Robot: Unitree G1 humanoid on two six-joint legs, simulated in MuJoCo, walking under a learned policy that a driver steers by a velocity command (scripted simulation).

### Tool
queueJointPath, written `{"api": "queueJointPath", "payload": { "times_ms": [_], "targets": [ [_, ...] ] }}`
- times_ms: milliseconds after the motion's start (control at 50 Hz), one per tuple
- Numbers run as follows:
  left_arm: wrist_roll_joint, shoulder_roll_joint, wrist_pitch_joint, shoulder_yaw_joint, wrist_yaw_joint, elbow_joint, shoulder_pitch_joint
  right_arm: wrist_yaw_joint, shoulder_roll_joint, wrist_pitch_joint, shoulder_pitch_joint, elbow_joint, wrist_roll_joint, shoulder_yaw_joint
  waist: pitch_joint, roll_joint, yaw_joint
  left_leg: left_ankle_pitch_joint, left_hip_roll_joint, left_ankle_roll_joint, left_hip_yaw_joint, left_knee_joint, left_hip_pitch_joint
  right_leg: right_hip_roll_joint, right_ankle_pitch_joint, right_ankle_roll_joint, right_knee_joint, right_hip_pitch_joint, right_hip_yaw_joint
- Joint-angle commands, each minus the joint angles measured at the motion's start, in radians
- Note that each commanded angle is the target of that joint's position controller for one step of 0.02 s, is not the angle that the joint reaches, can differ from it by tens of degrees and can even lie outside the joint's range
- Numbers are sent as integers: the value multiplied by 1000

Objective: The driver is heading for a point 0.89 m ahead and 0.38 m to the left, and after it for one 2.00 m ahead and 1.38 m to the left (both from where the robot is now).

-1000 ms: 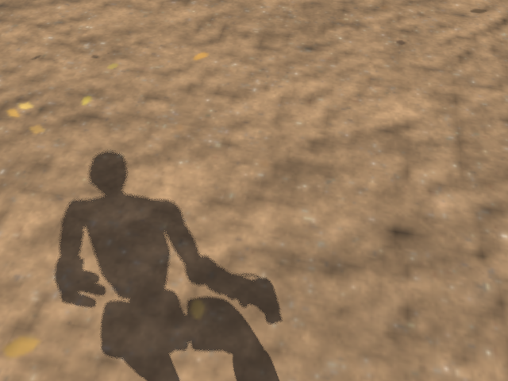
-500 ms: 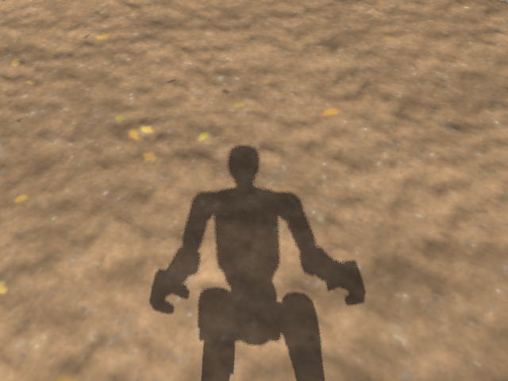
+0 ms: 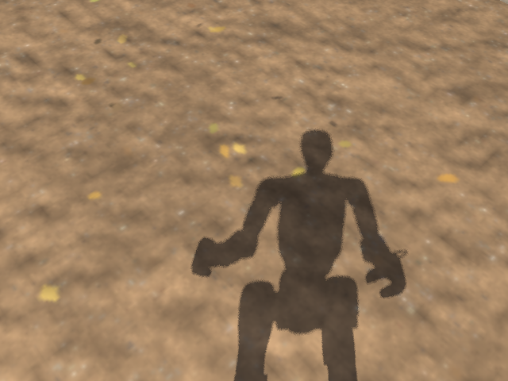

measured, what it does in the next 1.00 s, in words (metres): walks ahead, turning left: right foot, then left foot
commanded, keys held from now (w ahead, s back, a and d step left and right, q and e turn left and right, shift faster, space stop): w+q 1.00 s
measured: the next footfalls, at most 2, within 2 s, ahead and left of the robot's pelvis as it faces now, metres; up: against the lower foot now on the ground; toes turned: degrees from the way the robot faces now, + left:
right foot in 0.28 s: +0.35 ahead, -0.14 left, +0.00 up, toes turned +13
left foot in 0.80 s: +0.52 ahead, +0.22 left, +0.00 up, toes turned +31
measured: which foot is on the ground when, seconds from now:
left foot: down 0.00-0.30, up 0.32-0.78, down 0.80-1.00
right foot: up 0.00-0.26, down 0.28-0.80, up 0.82-1.00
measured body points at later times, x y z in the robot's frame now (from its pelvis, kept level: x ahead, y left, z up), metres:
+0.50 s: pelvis +0.28 -0.04 +0.00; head +0.30 -0.04 +0.45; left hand +0.29 +0.25 -0.10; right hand +0.48 -0.28 -0.10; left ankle +0.23 +0.09 -0.65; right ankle +0.31 -0.14 -0.74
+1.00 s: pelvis +0.50 +0.13 +0.00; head +0.52 +0.16 +0.45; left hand +0.47 +0.44 -0.10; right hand +0.75 -0.04 -0.09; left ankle +0.49 +0.19 -0.74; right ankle +0.61 -0.02 -0.66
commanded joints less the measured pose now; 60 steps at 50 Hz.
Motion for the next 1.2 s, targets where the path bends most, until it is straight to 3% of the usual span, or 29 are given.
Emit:
{"api": "queueJointPath", "payload": {
  "times_ms": [20, 100, 180, 240, 260, 280, 300, 320, 340, 360, 380, 400, 440, 540, 620, 700, 760, 780, 800, 820, 840, 860, 880, 900, 920, 940, 1020, 1120, 1200],
  "targets": [
    [14, 84, 8, 24, 6, -56, 20, -23, -158, -25, -41, -71, 0, -42, -85, 60, 38, 274, 251, 199, -272, -206, 52, -11, 109, 35, -118, -57, 2],
    [7, 42, 3, 5, -5, -91, -135, -39, -168, -14, 14, -39, 12, -46, -55, 92, -24, 162, 189, 137, -217, -187, 15, 49, 368, 47, -427, 8, -5],
    [-12, 70, -11, 12, -23, -120, -215, -42, -170, -4, 77, -6, 21, -47, -46, 110, -54, 66, 218, 115, -303, -125, 71, 87, 393, 29, -571, 66, 17],
    [-16, 101, -22, 30, -28, -118, -172, -45, -164, 5, 74, 0, 19, -48, -54, 152, -22, 71, 243, 93, -389, -35, 140, 98, 263, -8, -618, 131, 26],
    [-16, 109, -26, 39, -25, -101, -107, -45, -150, 8, 60, -4, 19, -44, -72, 161, 15, 94, 223, 75, -392, 13, 135, 103, 256, -30, -656, 218, 8],
    [-4, 137, -31, 54, -18, -85, -11, -43, -113, 6, 55, -12, 14, -31, -140, 147, 63, 129, 174, 42, -355, 136, 99, 64, 259, -67, -664, 386, 27],
    [11, 194, -33, 69, -9, -76, 141, -41, -54, 3, 65, -33, -3, -9, -283, 27, 119, -24, 107, 0, -263, 421, -30, -114, 232, -131, -645, 648, 198],
    [18, 253, -18, 84, -17, -35, 216, -42, -24, -5, 197, -58, 32, 3, -388, -334, 56, -436, -5, -62, -149, 724, -377, -315, -30, -283, -759, 922, 673],
    [-7, 155, -13, 63, -21, -56, 191, -45, -131, -3, 180, -29, 37, -16, -304, -209, 78, -400, 77, -79, -171, 852, -493, -317, -235, -262, -805, 879, 720],
    [-10, 104, -5, 49, -15, -62, 156, -44, -176, 3, 70, -40, 29, -30, -185, -114, 104, -304, 108, -88, -144, 880, -520, -276, -207, -221, -815, 763, 558],
    [1, 91, 2, 41, -12, -67, 109, -45, -165, 7, 19, -50, 18, -30, -120, -46, 87, -234, 140, -94, -114, 863, -487, -236, -79, -201, -829, 646, 435],
    [5, 73, 5, 35, -10, -58, 82, -41, -151, 7, -14, -62, 10, -32, -68, -42, 71, -189, 166, -96, -111, 820, -469, -200, 26, -200, -851, 560, 347],
    [7, 56, 0, 30, -5, -46, 65, -31, -113, 16, 1, -63, 24, -30, -50, -93, 41, -151, 202, -95, -90, 769, -401, -158, 119, -192, -899, 474, 217],
    [1, 108, -8, 49, -1, 0, 86, -24, -65, 26, -72, -90, 14, -15, -30, -51, 43, -30, 227, -118, -68, 609, -460, -179, 306, -225, -955, 489, 48],
    [-5, 132, 5, 54, 4, 24, 94, 1, -48, 13, -175, -104, 16, -4, -6, -41, 78, 159, 214, -108, -9, 385, -408, -148, 378, -189, -956, 512, -105],
    [-24, 168, 24, 64, 6, 54, 142, 24, -47, 11, -272, -141, 20, -1, 30, -41, 102, 143, 194, -73, 49, 244, -370, -177, 420, -164, -939, 588, -173],
    [-42, 212, 42, 78, 11, 59, 136, 30, -94, 19, -227, -148, 12, -26, -19, -74, 44, -3, 119, -14, 119, 200, -239, -188, 827, -136, -780, 653, -229],
    [-47, 221, 50, 81, 14, 57, 127, 28, -127, 22, -127, -126, 11, -46, -77, -75, -19, -19, 75, 15, 146, 171, -104, -174, 962, -122, -631, 642, -255],
    [-47, 200, 53, 72, 18, 52, 123, 16, -181, 28, 48, -76, 15, -79, -166, -46, -110, 44, 34, 55, 144, 117, 153, -138, 942, -90, -411, 537, -283],
    [-5, 123, 49, 43, 18, 31, 155, -6, -267, 38, 183, -45, 23, -105, -252, 123, -139, 67, 199, 120, -123, 110, 456, -83, 431, -43, -80, 253, -281],
    [13, 22, 19, 5, 6, -33, 216, -3, -349, 21, 122, -75, 23, -103, -374, 314, -16, -202, 412, 308, -718, -44, 679, 121, -298, 0, 213, -119, -113],
    [-28, 125, -10, 24, -5, -44, 84, 7, -251, 3, 140, -87, 20, -77, -384, 167, -104, -277, 425, 280, -760, -144, 670, 87, -251, -15, 280, -225, 40],
    [-52, 146, -27, 29, -10, -68, 23, 8, -210, -11, 107, -72, 13, -62, -242, 142, -93, -199, 400, 242, -623, -155, 560, 51, -150, -34, 239, -279, 25],
    [-34, 132, -34, 24, -3, -57, 23, 7, -186, -17, 49, -74, 14, -52, -172, 60, -47, -89, 356, 210, -512, -151, 416, 9, -66, -38, 157, -225, 27],
    [-8, 135, -33, 29, 3, -48, 31, 5, -162, -18, -13, -84, 8, -44, -129, 52, -6, 23, 319, 191, -429, -158, 293, -16, -17, -29, 77, -155, 29],
    [-2, 139, -22, 34, 1, -43, 51, 0, -143, -18, -49, -97, -3, -36, -117, 73, 25, 91, 293, 185, -385, -179, 217, -31, 17, -22, 45, -94, 35],
    [12, 93, 11, 24, 2, -52, 16, -23, -159, -25, -33, -71, 1, -39, -80, 67, 35, 250, 249, 194, -281, -215, 82, -9, 122, 35, -117, -60, 3],
    [1, 38, 3, -2, -18, -81, -152, -39, -154, -22, 43, -12, 6, -31, -43, 96, -43, 164, 197, 120, -181, -214, 51, 41, 453, 41, -470, 28, -24],
    [-11, 64, -10, 3, -36, -112, -234, -38, -161, -19, 113, 38, 12, -30, -4, 100, -77, 137, 262, 117, -247, -162, 172, 54, 435, 0, -577, -6, -10]
  ]
}}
